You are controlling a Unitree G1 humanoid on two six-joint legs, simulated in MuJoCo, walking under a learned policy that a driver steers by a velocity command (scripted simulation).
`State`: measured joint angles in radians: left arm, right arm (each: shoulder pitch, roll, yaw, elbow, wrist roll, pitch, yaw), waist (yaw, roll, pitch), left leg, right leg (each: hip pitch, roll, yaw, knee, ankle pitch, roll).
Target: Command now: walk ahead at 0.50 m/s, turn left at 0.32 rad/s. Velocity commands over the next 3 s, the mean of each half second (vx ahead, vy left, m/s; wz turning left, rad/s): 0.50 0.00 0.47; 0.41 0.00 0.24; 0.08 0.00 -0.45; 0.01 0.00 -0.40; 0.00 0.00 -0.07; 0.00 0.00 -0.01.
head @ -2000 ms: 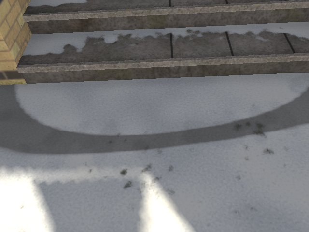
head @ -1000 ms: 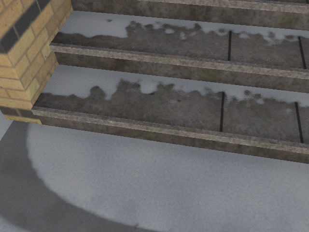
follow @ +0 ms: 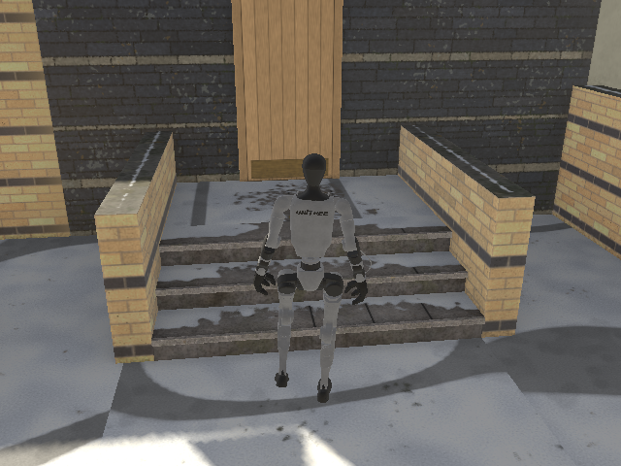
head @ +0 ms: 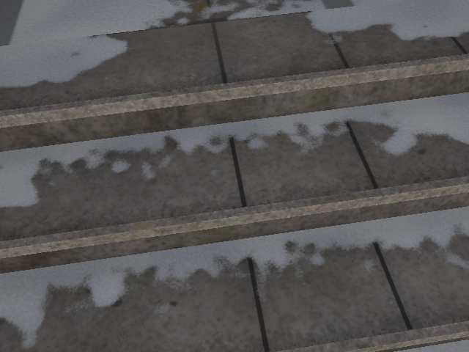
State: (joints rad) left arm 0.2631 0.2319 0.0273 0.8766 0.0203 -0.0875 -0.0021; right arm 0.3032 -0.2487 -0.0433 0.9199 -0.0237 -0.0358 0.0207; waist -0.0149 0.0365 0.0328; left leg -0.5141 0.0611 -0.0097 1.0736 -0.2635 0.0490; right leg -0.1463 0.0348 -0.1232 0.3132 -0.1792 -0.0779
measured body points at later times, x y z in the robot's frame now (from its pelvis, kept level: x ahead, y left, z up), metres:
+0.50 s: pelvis +0.21 +0.06 -0.02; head +0.22 +0.08 +0.43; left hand +0.31 +0.32 -0.13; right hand +0.31 -0.20 -0.14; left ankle +0.19 +0.10 -0.75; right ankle +0.23 -0.08 -0.54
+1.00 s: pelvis +0.46 +0.08 +0.11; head +0.48 +0.08 +0.56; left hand +0.38 +0.32 -0.03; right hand +0.71 -0.05 +0.01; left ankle +0.39 +0.19 -0.42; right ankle +0.52 +0.03 -0.60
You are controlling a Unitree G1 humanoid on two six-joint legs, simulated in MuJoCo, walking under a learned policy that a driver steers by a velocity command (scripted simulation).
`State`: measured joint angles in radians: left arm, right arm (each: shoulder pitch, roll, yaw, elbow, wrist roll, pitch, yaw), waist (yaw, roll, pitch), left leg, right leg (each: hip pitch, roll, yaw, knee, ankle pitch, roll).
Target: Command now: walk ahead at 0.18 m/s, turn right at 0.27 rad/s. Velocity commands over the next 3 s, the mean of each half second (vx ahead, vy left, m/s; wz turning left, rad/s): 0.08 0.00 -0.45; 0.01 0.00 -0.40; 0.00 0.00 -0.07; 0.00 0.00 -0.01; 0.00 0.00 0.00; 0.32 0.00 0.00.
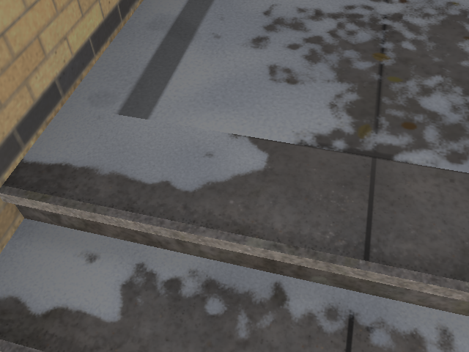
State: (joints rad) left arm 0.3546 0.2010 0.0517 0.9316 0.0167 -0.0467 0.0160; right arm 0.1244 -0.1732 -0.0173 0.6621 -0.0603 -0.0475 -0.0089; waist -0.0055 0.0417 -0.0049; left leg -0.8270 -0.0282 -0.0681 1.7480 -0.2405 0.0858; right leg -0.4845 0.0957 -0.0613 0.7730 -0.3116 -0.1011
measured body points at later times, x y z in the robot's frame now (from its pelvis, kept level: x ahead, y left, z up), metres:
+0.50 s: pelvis +0.15 +0.08 +0.04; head +0.21 +0.07 +0.49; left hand +0.19 +0.36 -0.09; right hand +0.43 -0.15 +0.04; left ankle +0.32 +0.19 -0.48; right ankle +0.04 -0.06 -0.70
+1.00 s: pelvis +0.21 +0.15 +0.08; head +0.21 +0.15 +0.53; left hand +0.41 +0.37 -0.01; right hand +0.35 -0.14 +0.04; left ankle +0.33 +0.22 -0.55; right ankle +0.14 +0.10 -0.58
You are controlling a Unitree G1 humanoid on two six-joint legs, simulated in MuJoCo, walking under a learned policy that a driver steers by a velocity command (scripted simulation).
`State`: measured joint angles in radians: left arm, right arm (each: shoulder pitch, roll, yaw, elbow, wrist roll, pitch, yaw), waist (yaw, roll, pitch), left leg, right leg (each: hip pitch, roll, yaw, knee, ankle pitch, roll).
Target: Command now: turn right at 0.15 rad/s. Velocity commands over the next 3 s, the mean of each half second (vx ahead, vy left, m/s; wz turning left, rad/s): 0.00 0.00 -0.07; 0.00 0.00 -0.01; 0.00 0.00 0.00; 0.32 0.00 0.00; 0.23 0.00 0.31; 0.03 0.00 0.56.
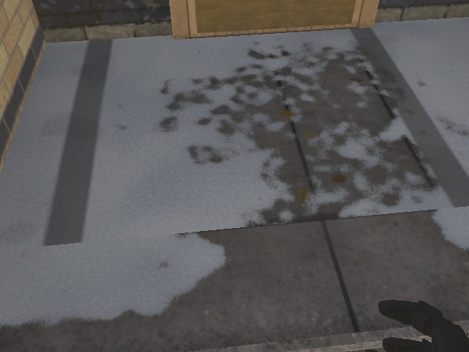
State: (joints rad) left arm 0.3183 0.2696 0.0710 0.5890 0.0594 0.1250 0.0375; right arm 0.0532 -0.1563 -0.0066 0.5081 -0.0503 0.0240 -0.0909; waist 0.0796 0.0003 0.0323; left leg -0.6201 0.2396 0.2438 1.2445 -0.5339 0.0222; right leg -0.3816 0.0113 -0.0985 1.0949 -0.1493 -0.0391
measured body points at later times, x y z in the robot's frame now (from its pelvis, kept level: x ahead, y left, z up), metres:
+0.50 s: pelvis -0.02 +0.01 -0.05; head -0.02 +0.01 +0.40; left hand +0.12 +0.23 -0.16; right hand +0.09 -0.21 -0.17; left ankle -0.07 +0.12 -0.77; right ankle -0.05 -0.09 -0.79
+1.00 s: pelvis -0.06 +0.05 -0.04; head -0.05 +0.06 +0.41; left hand -0.05 +0.26 -0.20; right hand +0.00 -0.17 -0.18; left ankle -0.08 +0.12 -0.79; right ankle -0.05 -0.09 -0.79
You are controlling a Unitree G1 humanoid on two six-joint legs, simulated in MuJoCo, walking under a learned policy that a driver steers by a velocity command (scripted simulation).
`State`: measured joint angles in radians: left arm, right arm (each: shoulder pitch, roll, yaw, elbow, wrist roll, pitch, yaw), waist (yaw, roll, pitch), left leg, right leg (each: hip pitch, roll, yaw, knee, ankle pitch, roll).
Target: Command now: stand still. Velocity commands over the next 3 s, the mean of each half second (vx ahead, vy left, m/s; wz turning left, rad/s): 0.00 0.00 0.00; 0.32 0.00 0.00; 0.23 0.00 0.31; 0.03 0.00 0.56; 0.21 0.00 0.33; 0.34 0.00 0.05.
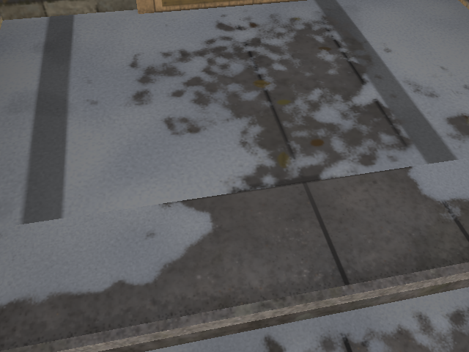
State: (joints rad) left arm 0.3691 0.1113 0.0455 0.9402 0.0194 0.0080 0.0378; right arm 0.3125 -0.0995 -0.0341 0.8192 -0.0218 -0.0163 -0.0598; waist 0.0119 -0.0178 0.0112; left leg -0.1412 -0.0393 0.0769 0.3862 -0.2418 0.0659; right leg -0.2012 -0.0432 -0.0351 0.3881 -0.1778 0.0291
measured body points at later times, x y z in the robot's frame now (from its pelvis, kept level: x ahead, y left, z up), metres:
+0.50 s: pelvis -0.01 +0.00 +0.00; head +0.00 +0.01 +0.45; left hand -0.04 +0.19 -0.16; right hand -0.02 -0.21 -0.15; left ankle -0.02 +0.07 -0.74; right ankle +0.02 -0.14 -0.74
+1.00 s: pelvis +0.13 -0.13 +0.00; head +0.18 -0.16 +0.45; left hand +0.43 +0.01 -0.04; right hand +0.00 -0.34 -0.15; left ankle -0.02 +0.07 -0.74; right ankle +0.29 -0.27 -0.59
